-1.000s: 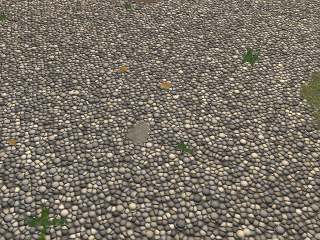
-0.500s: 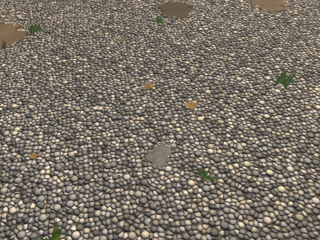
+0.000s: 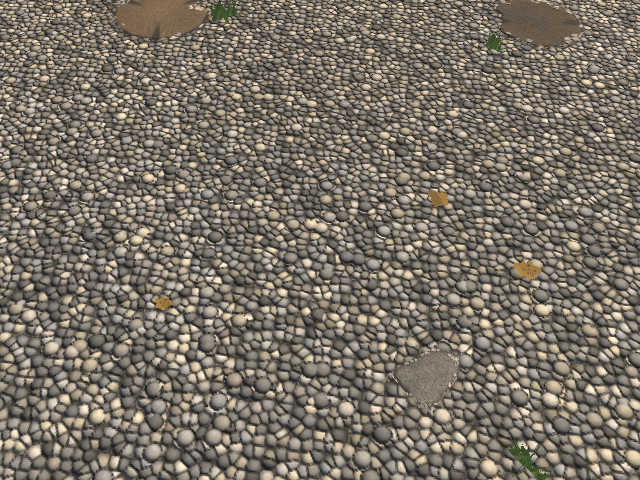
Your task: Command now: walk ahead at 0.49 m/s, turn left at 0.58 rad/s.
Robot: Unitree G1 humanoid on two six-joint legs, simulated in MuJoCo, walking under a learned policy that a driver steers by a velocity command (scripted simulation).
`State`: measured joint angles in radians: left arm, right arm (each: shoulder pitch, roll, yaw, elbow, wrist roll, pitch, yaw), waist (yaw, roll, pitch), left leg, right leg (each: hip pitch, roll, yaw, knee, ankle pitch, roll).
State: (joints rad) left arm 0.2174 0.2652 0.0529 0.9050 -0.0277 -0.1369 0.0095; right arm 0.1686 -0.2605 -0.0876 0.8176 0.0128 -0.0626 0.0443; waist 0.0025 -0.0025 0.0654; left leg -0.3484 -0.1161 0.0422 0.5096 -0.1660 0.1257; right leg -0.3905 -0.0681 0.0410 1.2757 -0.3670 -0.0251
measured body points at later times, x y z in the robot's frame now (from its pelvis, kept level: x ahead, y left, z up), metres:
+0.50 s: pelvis +0.27 -0.04 +0.00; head +0.31 -0.04 +0.45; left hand +0.39 +0.24 -0.09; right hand +0.40 -0.30 -0.12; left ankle +0.15 +0.06 -0.64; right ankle +0.37 -0.13 -0.73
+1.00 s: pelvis +0.34 -0.01 +0.00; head +0.35 +0.00 +0.45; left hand +0.37 +0.27 -0.13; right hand +0.54 -0.21 -0.11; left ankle +0.31 +0.12 -0.73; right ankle +0.38 -0.13 -0.73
